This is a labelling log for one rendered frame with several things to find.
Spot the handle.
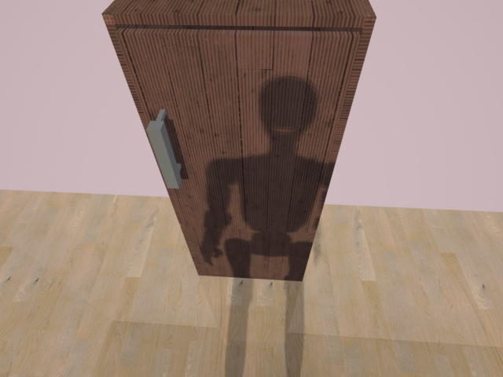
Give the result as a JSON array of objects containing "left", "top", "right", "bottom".
[{"left": 146, "top": 109, "right": 182, "bottom": 189}]

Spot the cupboard door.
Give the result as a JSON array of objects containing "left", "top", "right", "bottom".
[{"left": 116, "top": 28, "right": 361, "bottom": 233}]

